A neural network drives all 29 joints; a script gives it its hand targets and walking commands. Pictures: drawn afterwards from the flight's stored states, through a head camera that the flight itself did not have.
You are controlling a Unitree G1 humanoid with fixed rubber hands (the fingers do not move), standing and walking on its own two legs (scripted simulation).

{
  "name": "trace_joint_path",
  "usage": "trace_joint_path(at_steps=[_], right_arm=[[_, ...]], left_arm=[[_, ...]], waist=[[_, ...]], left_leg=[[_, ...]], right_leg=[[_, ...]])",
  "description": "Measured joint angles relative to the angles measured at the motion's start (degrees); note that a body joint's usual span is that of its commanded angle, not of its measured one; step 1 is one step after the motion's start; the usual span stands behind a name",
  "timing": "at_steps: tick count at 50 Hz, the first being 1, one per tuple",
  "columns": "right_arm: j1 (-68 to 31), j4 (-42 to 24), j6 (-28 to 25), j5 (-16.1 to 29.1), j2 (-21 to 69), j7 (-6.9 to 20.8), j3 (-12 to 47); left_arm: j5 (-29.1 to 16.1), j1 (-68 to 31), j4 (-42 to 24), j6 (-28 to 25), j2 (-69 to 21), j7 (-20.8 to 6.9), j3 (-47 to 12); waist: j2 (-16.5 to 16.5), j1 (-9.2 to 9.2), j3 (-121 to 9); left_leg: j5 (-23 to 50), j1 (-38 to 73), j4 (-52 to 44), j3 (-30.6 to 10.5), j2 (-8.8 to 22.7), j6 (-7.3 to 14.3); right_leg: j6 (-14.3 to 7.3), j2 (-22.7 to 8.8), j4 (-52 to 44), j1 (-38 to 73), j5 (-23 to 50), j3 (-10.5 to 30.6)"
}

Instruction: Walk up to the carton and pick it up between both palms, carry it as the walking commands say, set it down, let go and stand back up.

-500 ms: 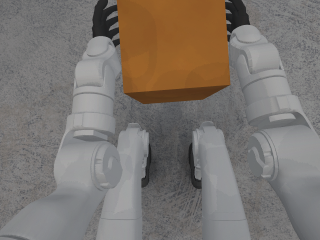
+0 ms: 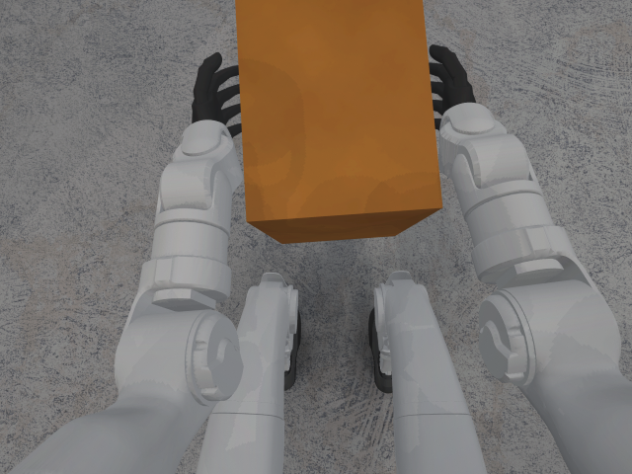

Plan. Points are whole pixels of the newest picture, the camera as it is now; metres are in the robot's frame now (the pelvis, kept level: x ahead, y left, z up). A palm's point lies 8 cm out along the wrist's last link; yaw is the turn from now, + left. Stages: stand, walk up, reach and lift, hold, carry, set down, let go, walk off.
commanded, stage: reach and lift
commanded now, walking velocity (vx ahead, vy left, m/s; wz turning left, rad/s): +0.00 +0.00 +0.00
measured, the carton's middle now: (333, 132) +0.50 +0.00 -0.09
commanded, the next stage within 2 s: none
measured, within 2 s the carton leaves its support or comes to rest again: neither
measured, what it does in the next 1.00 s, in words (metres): rises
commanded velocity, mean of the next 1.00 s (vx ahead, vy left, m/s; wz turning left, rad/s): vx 0.00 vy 0.00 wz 0.00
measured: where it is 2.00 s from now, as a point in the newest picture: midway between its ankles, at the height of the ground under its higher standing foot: (334, 363)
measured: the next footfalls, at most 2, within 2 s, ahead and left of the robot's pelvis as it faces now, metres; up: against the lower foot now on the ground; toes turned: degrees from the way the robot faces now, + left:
none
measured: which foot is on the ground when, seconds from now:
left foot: down 0.00-1.00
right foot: down 0.00-1.00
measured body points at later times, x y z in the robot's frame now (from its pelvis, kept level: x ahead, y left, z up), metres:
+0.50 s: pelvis +0.02 +0.01 +0.06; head +0.18 -0.01 +0.48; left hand +0.46 +0.15 +0.05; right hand +0.48 -0.13 +0.05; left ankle +0.15 +0.13 -0.57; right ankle +0.15 -0.11 -0.57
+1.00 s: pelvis +0.10 +0.00 +0.13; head +0.12 -0.01 +0.58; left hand +0.46 +0.14 +0.15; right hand +0.46 -0.14 +0.14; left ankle +0.15 +0.13 -0.57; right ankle +0.15 -0.11 -0.57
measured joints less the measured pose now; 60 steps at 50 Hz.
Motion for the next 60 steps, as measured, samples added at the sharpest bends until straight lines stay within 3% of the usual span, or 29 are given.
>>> trace_joint_path(at_steps=[19, 26, 33, 39, 44, 52, 60], right_arm=[[6.4, -0.3, 0.0, -0.6, 2.1, 0.0, 0.0], [11.4, 2.0, -0.8, -1.6, 4.0, 0.5, 0.0], [16.9, 9.2, -1.4, -7.5, 8.1, 2.0, -5.9], [19.5, 9.6, -1.4, -11.6, 9.7, 3.3, -8.8], [23.4, 6.4, -0.4, -12.1, 10.7, 3.5, -8.8], [35.5, -7.6, 3.0, -9.9, 13.5, 3.5, -8.8], [40.2, -12.7, 6.7, -9.8, 15.2, 3.3, -8.4]], left_arm=[[0.6, 6.5, -0.2, 0.0, -1.4, -0.3, -1.2], [1.5, 12.8, -0.2, 0.2, -3.2, -0.3, -1.2], [7.1, 19.9, 3.2, 0.8, -6.8, -2.2, 3.8], [10.5, 22.3, 3.3, 0.8, -8.4, -3.4, 5.9], [10.7, 24.5, 3.3, 0.8, -8.8, -3.8, 4.9], [7.1, 33.2, -2.6, 1.4, -9.4, -2.8, -3.5], [6.9, 37.1, -6.3, 5.0, -9.8, -3.4, -5.2]], waist=[[-0.1, 0.00, -2.1], [-0.1, 0.00, -11.2], [-0.1, 0.00, -26.5], [-0.1, 0.00, -28.7], [-0.1, -0.01, -28.7], [-0.1, 0.00, -30.4], [-0.9, 0.01, -31.3]], left_leg=[[2.9, 12.4, -11.3, -0.4, 0.1, 0.5], [3.9, 13.1, -15.5, -0.5, 0.2, 0.7], [4.0, 14.8, -20.9, -0.6, 0.3, 0.9], [4.3, 21.3, -26.0, -0.9, 0.4, 0.9], [4.8, 25.8, -30.2, -0.9, 0.5, 0.9], [5.3, 33.9, -37.0, -0.9, 0.8, 0.9], [5.8, 40.3, -40.9, -0.9, 0.9, 0.9]], right_leg=[[0.2, 0.0, -11.9, 12.8, 3.1, 0.0], [0.2, 0.0, -16.3, 13.6, 4.2, 0.0], [0.2, 0.0, -21.8, 15.4, 4.3, 0.0], [0.2, 0.0, -26.8, 21.8, 4.6, 0.0], [0.2, 0.0, -30.9, 26.3, 5.0, 0.1], [0.2, 0.0, -37.6, 34.3, 5.5, 0.2], [0.2, -0.1, -41.0, 40.5, 5.8, 0.3]])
